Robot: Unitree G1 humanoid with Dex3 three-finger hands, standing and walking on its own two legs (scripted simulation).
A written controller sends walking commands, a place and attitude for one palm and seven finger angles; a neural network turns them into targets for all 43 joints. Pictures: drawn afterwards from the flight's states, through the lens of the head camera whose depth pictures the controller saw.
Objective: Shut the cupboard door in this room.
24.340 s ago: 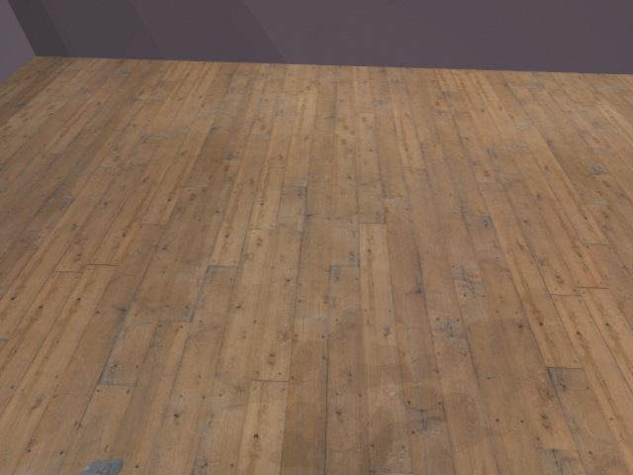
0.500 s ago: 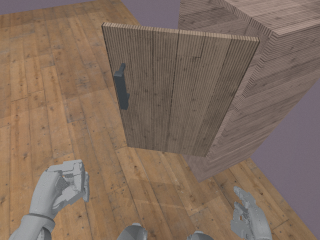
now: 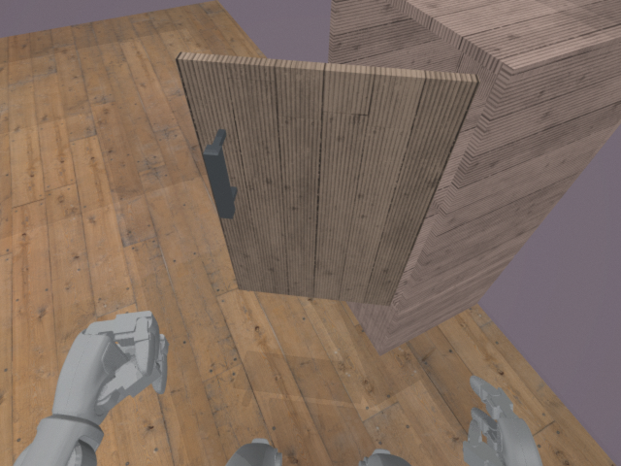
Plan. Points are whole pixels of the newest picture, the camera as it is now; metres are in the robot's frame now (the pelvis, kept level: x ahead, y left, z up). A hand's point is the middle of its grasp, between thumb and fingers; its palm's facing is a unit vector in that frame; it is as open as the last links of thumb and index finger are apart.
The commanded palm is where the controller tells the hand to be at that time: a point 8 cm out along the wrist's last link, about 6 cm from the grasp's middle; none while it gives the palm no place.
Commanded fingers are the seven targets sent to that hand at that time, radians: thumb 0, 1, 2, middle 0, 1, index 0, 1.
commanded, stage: raise the hand and make a fist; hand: left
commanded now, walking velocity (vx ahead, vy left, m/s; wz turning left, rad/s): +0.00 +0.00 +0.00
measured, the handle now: (224, 175) +0.52 +0.17 +0.06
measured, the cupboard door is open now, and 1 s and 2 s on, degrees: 56 56 54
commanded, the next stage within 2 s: bring the fist close to the handle in 0.02 s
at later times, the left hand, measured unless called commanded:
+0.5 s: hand (187, 311) +0.28 +0.17 +0.06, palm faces -0.09 -1.00 -0.04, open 3.1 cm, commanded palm +0.28 +0.22 +0.06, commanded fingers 0.00 0.90 0.90 -1.30 -1.50 -1.30 -1.50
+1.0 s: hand (222, 245) +0.38 +0.14 +0.07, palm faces -0.06 -1.00 -0.04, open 3.1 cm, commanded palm +0.37 +0.19 +0.06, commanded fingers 0.00 0.90 0.90 -1.30 -1.50 -1.30 -1.50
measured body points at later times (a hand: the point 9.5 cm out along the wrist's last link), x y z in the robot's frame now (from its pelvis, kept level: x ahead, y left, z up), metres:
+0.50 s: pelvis +0.00 +0.00 +0.00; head +0.05 +0.00 +0.45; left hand +0.28 +0.22 +0.07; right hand +0.16 -0.24 -0.08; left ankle +0.02 +0.11 -0.66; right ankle +0.01 -0.12 -0.66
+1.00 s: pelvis +0.00 +0.00 +0.00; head +0.06 -0.01 +0.45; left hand +0.38 +0.20 +0.07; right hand +0.12 -0.26 -0.10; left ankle +0.02 +0.11 -0.66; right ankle +0.01 -0.12 -0.66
